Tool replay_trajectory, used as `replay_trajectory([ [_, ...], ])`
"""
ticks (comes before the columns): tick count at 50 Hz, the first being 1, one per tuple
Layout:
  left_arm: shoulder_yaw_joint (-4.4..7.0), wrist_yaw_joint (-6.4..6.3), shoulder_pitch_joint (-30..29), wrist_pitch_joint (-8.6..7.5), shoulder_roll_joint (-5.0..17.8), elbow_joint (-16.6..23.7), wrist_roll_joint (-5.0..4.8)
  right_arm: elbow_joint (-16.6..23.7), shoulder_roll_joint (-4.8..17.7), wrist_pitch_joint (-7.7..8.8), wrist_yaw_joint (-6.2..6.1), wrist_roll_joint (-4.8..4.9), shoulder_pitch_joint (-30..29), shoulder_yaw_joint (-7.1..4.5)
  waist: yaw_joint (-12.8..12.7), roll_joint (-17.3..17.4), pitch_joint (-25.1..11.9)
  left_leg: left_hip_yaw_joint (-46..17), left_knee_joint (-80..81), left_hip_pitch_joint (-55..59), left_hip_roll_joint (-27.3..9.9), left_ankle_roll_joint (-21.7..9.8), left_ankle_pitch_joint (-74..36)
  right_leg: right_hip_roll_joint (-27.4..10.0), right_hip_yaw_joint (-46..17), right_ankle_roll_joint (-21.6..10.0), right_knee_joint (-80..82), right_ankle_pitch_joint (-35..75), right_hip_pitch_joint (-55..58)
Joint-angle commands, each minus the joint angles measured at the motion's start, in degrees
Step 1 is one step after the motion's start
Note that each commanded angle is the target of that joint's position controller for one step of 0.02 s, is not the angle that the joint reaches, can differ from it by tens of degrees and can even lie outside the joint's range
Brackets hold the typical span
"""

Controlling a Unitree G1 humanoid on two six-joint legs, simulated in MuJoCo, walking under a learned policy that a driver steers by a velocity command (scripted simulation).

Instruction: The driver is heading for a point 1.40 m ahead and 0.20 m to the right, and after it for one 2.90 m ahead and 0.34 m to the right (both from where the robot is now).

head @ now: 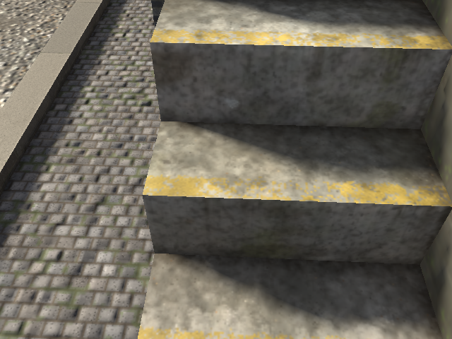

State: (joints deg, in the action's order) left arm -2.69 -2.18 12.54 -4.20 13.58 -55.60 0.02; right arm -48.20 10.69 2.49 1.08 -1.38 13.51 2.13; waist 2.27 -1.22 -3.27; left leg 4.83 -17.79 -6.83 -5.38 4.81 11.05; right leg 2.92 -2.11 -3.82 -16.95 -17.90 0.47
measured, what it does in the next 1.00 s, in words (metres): stands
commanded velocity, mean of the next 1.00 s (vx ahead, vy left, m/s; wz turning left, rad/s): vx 0.50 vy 0.00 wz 0.00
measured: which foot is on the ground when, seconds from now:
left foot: down 0.00-1.00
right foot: down 0.00-1.00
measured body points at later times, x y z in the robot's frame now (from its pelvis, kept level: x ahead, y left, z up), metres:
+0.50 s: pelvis +0.00 +0.00 +0.00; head -0.01 +0.00 +0.45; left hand +0.10 +0.24 -0.13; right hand +0.10 -0.23 -0.13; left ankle -0.03 +0.17 -0.74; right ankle -0.10 -0.08 -0.74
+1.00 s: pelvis +0.00 +0.00 +0.00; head -0.01 +0.00 +0.45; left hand +0.10 +0.24 -0.13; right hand +0.10 -0.23 -0.13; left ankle -0.03 +0.17 -0.74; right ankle -0.10 -0.08 -0.74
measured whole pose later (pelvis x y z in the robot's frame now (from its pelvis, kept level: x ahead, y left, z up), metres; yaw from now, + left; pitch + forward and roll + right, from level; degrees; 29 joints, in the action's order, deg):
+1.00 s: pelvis +0.00 +0.00 +0.00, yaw +0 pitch +1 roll +1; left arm -2.7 -2.2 12.6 -4.1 13.4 -55.6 0.0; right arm -48.2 10.7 2.4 1.1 -1.4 13.8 2.1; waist 2.3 -1.2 -3.2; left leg 5.3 -17.6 -6.7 -5.7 4.9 10.9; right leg 2.8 -2.2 -3.7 -16.9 -17.8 0.4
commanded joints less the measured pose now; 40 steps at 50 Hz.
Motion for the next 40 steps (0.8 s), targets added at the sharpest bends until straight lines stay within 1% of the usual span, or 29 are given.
replay_trajectory([
  [1,1.17,-0.21,-0.44,-0.55,6.02,2.59,0.00,3.36,4.84,0.70,-0.08,0.03,-0.91,-1.08,-0.06,0.54,1.21,-1.90,-0.41,2.16,-2.89,-4.60,-16.65,-8.37,-4.58,0.47,0.58,31.32,-3.45],
  [2,1.13,0.03,-0.61,-0.83,6.17,2.34,-0.34,3.49,4.36,0.74,-0.23,0.02,-1.85,-0.97,0.08,1.05,1.07,-1.32,-0.01,2.48,-2.95,-4.35,-15.85,-8.41,-5.12,0.16,0.84,31.50,-3.57],
  [3,1.23,-0.14,-0.80,-0.63,6.15,2.65,0.03,3.41,4.93,0.72,-0.10,0.00,-0.72,-1.10,0.13,0.48,1.29,-1.94,-0.22,1.73,-2.88,-4.55,-16.44,-8.42,-4.60,0.38,0.55,31.35,-3.02],
  [8,1.18,-0.20,-0.52,-0.55,6.00,2.61,0.00,3.40,4.83,0.67,-0.08,0.01,-0.88,-1.08,-0.03,0.60,1.21,-1.82,-0.35,2.18,-2.92,-4.57,-16.48,-8.38,-4.62,0.48,0.63,31.13,-3.47],
  [9,1.13,0.05,-0.70,-0.83,6.15,2.35,-0.35,3.51,4.37,0.72,-0.23,0.00,-1.80,-0.98,0.12,1.14,1.15,-1.23,0.07,2.47,-2.97,-4.33,-15.69,-8.41,-5.17,0.15,0.88,31.29,-3.63],
  [10,1.23,-0.12,-0.87,-0.63,6.11,2.66,0.03,3.41,4.94,0.70,-0.11,-0.01,-0.66,-1.11,0.16,0.48,1.33,-1.86,-0.15,1.75,-2.92,-4.54,-16.35,-8.42,-4.62,0.37,0.59,31.21,-3.07],
  [11,1.19,-0.17,-0.62,-0.58,5.98,2.60,0.05,3.28,4.93,0.69,-0.09,0.01,-0.75,-1.08,-0.03,0.49,1.24,-1.79,-0.19,2.15,-2.97,-4.57,-16.62,-8.38,-4.62,0.43,0.59,31.29,-3.36],
  [40,1.20,-0.16,-0.52,-0.57,5.84,2.58,-0.02,3.41,4.86,0.63,-0.12,0.00,-0.68,-1.11,0.03,0.55,1.29,-1.49,-0.20,2.35,-3.05,-4.48,-16.35,-8.36,-4.70,0.42,0.71,31.10,-3.62],
])
Velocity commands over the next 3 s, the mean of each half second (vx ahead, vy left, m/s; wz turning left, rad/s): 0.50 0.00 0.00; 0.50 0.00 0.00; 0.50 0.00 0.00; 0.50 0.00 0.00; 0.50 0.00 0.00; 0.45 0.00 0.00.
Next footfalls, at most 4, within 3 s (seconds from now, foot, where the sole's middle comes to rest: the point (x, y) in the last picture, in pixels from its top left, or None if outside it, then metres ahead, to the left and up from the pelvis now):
none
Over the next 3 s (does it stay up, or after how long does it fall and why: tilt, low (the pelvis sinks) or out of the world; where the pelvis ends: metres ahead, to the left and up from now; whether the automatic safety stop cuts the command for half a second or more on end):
stays up -0.01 0.00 0.00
